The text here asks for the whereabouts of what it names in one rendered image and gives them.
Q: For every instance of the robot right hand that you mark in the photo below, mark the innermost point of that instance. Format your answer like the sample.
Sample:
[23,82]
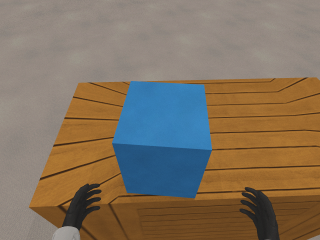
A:
[264,218]

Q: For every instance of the carton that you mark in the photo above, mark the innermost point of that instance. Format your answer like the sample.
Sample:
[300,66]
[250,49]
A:
[162,141]

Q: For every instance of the robot left hand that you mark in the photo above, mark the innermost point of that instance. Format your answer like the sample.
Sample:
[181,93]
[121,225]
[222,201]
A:
[78,210]

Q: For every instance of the left robot forearm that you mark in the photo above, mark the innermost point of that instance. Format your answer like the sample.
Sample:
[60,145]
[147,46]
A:
[66,233]

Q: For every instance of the pedestal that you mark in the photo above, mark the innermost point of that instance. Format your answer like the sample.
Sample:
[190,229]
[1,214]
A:
[265,135]

